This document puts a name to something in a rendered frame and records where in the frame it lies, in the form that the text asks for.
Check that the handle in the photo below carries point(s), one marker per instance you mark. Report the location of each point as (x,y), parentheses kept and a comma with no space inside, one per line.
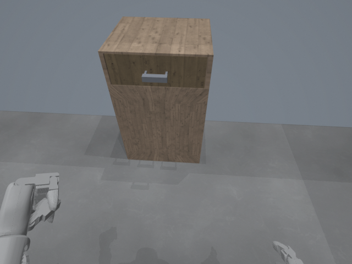
(155,78)

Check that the robot right hand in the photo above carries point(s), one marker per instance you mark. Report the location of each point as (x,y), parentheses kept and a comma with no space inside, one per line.
(287,253)

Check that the robot left hand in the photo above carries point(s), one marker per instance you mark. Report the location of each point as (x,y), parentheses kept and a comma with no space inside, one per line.
(41,191)

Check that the cabinet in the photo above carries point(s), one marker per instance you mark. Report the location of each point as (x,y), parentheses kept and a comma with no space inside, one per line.
(159,123)

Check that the drawer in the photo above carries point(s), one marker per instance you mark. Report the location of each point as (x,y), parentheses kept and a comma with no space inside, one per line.
(183,71)

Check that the left robot forearm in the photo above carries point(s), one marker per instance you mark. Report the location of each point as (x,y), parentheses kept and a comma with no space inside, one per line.
(13,249)

